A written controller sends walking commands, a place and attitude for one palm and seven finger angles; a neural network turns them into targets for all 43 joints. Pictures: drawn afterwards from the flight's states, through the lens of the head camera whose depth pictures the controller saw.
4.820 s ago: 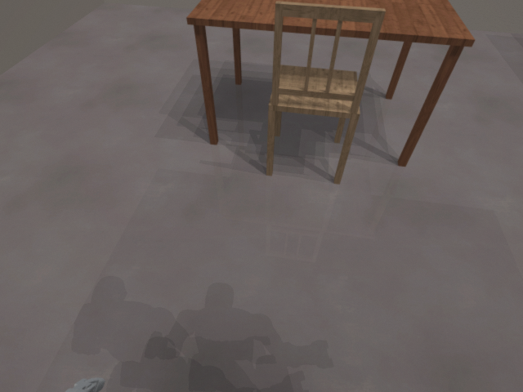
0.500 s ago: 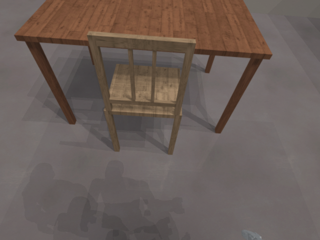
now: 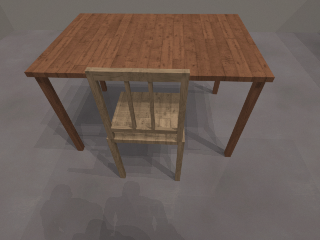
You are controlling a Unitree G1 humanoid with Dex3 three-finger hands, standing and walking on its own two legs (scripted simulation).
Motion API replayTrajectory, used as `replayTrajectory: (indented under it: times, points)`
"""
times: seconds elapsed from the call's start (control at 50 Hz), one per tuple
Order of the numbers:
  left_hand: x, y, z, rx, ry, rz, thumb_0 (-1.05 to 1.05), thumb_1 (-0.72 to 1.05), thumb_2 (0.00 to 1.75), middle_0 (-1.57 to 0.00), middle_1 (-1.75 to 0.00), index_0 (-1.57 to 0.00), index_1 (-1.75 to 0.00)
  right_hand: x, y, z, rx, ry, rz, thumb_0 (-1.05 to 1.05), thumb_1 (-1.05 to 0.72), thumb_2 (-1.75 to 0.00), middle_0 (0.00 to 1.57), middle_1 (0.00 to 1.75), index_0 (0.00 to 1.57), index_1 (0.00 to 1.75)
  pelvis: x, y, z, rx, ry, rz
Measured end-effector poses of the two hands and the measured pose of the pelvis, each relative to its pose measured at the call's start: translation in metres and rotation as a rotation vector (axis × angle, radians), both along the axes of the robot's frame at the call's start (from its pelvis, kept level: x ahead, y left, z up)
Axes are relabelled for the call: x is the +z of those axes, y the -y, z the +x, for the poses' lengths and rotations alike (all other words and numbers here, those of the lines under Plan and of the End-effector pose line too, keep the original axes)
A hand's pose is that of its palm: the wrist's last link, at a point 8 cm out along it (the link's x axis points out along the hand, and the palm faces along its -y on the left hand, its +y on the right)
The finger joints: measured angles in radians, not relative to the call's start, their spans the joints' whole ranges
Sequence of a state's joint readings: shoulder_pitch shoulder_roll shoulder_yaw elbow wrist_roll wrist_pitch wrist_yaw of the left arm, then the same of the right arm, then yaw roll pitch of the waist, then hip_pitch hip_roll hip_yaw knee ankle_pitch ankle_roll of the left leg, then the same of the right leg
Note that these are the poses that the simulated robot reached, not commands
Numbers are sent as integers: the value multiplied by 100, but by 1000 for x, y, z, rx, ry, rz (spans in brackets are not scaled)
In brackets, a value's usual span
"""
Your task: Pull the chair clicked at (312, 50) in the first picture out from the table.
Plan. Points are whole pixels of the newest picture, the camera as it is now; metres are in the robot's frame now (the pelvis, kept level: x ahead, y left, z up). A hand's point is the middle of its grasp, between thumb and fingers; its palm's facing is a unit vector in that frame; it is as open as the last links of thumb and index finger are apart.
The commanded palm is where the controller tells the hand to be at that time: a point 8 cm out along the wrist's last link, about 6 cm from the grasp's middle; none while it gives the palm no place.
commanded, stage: take the last steps up to it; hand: left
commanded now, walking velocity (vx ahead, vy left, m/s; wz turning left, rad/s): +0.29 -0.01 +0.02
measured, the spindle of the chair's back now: (131, 106) +0.65 +0.17 -0.10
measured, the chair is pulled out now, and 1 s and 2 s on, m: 0.00 0.00 0.00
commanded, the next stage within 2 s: come to a stop and stand still in 0.40 s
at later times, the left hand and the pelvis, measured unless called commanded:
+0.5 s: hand (91, 238) +0.17 +0.22 -0.18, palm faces +0.04 -0.99 -0.16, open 7.3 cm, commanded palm none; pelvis +0.16 +0.05 +0.00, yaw -1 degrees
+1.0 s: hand (96, 204) +0.26 +0.24 -0.18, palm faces +0.02 -0.97 -0.23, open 7.3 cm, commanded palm none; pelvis +0.18 +0.05 -0.01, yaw +0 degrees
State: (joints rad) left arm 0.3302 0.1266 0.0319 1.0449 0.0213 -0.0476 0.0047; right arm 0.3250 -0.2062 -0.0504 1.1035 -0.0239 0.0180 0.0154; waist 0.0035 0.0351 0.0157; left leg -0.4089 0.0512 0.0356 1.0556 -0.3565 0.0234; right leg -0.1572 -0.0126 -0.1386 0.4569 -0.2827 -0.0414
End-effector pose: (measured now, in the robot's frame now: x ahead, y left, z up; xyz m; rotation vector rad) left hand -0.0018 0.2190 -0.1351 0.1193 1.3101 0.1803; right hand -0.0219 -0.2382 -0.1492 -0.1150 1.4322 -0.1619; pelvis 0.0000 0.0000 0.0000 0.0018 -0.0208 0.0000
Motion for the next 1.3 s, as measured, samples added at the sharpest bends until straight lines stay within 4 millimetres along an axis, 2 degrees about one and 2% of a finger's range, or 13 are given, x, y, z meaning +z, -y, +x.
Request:
replayTrajectory:
  times: [0.1,0.2,0.28,0.34,0.48,0.6,0.68,0.76,0.86,0.96,1.08,1.18,1.3]
  points:
    - [-1,14,-8,16,-111,-44,0,91,90,-20,-30,-20,-29,9,-5,53,2,67,-1,1,-91,-90,20,30,19,30,5,-1,29,5,-13,-5]
    - [-9,12,-4,55,-190,-85,0,91,90,-20,-30,-21,-30,11,-21,119,44,125,-7,1,-92,-90,20,30,19,30,1,-13,62,11,-18,-20]
    - [-25,-2,10,82,-247,-107,0,91,90,-20,-30,-21,-30,7,-39,177,87,190,-30,1,-92,-90,20,30,19,30,-12,-31,95,7,-16,-35]
    - [-34,-19,34,64,-268,-104,0,91,90,-20,-30,-21,-29,7,-52,204,86,237,-46,1,-92,-90,20,30,20,30,-17,-40,114,-8,-11,-18]
    - [-18,-53,145,-3,-104,-41,1,91,90,-20,-30,-20,-29,22,-55,219,27,212,-73,-1,-95,-90,20,30,20,30,1,-48,151,-23,-23,-3]
    - [-6,-52,231,-48,28,2,0,91,90,-20,-30,-20,-29,15,-55,216,8,114,-36,0,-93,-90,20,30,20,30,4,-41,181,-17,-23,3]
    - [-8,-38,267,-77,74,25,0,91,90,-20,-30,-20,-29,-1,-52,216,-23,56,5,0,-92,-90,20,30,20,30,-5,-27,200,-21,-9,27]
    - [-6,-24,283,-97,67,33,0,92,90,-20,-30,-20,-29,-11,-47,221,-63,24,32,1,-91,-90,20,30,20,30,-7,-20,210,-15,-13,8]
    - [-4,-28,285,-69,78,38,0,92,90,-20,-30,-21,-30,-9,-42,231,-39,9,8,1,-91,-90,20,30,20,30,-5,-25,205,-1,-18,8]
    - [-8,-51,266,-45,61,39,0,92,90,-20,-30,-21,-30,0,-42,248,1,67,-41,1,-91,-90,20,30,20,30,-6,-42,191,1,-20,2]
    - [-25,-96,241,-72,52,55,0,91,90,-20,-30,-21,-30,9,-55,263,46,215,-102,1,-91,-90,20,30,20,30,-20,-70,175,-14,11,1]
    - [-17,-121,220,-90,39,84,0,91,90,-20,-30,-20,-29,16,-71,282,51,309,-84,1,-91,-90,20,30,20,30,-18,-84,174,-44,15,2]
    - [-6,-132,192,-75,-6,104,0,91,90,-20,-30,-20,-29,15,-93,301,79,359,-29,1,-91,-90,20,30,20,30,-14,-93,174,-33,6,-2]
